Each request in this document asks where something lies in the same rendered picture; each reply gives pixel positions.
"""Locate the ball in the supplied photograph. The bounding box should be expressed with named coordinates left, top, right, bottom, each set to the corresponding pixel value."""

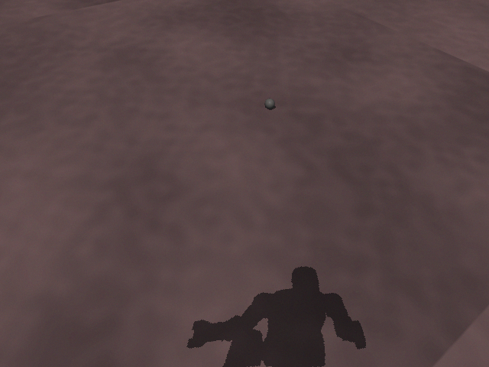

left=265, top=99, right=275, bottom=109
